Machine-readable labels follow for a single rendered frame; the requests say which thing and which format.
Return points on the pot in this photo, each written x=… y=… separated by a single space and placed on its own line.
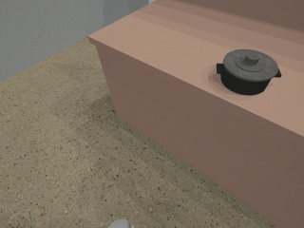
x=240 y=86

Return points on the knob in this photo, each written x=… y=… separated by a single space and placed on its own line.
x=252 y=58

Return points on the table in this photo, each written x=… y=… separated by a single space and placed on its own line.
x=160 y=65

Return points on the lid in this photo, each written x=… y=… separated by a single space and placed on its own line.
x=265 y=69

